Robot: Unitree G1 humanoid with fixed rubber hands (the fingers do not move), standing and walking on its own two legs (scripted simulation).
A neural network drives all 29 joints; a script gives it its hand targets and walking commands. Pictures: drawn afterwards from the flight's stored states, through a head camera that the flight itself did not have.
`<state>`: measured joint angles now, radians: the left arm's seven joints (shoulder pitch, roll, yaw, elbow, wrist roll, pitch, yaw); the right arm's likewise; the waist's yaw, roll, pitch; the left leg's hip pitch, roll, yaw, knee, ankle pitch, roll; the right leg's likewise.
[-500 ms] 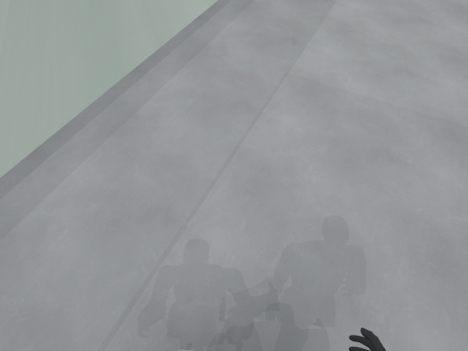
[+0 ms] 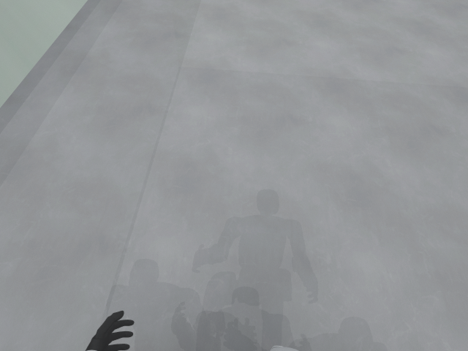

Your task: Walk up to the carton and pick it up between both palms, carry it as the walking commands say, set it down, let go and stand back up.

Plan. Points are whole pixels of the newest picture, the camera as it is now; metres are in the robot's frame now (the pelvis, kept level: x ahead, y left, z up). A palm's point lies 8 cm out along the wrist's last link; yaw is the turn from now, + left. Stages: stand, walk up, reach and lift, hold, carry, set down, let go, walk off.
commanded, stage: walk up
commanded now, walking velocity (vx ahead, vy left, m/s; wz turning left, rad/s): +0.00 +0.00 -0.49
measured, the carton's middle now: out of the picture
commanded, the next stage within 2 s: none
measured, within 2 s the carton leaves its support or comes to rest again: neither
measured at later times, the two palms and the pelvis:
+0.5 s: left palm out of the picture +0.05 +0.25 -0.11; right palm out of the picture +0.06 -0.28 -0.12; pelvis -0.03 -0.01 +0.00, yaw -12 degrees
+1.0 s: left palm (133, 313) +0.21 +0.18 -0.12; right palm out of the picture -0.17 -0.21 -0.11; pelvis -0.05 +0.03 +0.00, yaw -30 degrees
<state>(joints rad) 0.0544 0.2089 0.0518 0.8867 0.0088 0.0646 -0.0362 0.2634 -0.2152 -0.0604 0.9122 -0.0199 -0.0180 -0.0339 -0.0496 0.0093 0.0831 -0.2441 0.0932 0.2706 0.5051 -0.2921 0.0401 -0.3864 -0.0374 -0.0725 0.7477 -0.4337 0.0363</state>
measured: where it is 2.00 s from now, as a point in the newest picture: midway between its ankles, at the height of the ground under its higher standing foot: (317, 336)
